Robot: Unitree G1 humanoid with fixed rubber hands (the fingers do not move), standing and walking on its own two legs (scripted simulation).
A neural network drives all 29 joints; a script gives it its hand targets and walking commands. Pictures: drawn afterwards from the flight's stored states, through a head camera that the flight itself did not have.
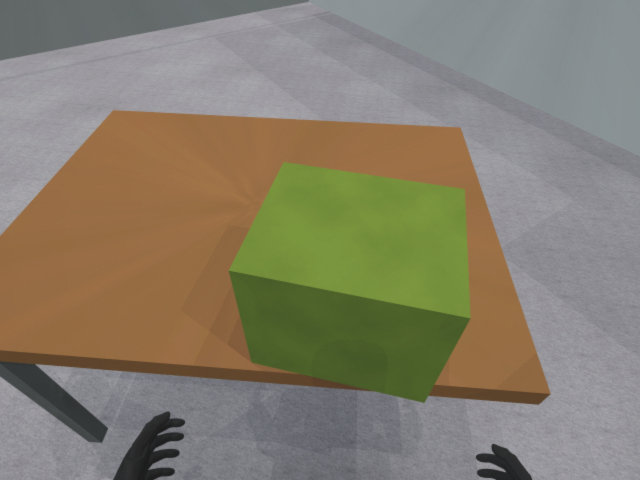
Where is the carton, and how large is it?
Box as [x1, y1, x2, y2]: [229, 162, 470, 402]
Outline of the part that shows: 283,162 229,269 251,361 255,363 424,402 470,318 464,189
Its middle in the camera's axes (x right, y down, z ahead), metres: +0.05 +0.07 +0.60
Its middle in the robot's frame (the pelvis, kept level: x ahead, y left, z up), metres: +0.41 -0.04 +0.00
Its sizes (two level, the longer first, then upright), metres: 0.277 0.225 0.238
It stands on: a table, 0.63 m high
